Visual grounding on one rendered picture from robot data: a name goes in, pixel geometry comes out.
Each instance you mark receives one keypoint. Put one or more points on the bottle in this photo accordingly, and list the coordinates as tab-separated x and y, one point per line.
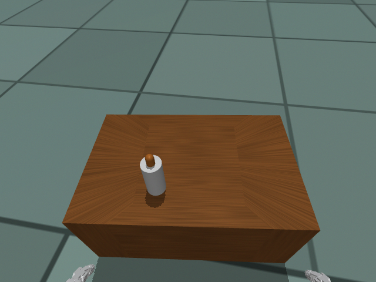
153	174

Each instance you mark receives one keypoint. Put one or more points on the left robot hand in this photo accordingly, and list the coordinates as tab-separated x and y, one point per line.
81	274

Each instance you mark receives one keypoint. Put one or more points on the right robot hand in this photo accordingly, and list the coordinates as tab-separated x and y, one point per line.
314	276

